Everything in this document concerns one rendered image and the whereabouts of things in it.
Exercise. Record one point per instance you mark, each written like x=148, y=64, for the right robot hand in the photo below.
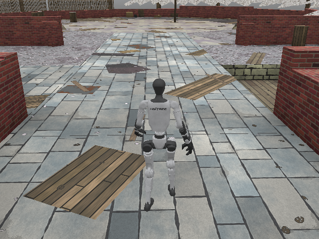
x=190, y=147

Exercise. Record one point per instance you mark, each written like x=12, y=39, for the right robot upper arm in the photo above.
x=177, y=114

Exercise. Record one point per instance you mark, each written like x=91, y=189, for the right robot forearm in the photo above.
x=184, y=134

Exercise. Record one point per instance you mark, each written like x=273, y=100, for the left robot upper arm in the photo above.
x=141, y=111

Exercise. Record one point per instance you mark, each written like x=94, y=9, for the left robot hand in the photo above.
x=142, y=131

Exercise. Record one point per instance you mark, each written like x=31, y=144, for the left robot forearm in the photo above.
x=137, y=127

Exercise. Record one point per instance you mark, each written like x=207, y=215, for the left robot foot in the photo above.
x=148, y=206

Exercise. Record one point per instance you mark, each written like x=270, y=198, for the robot torso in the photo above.
x=159, y=118

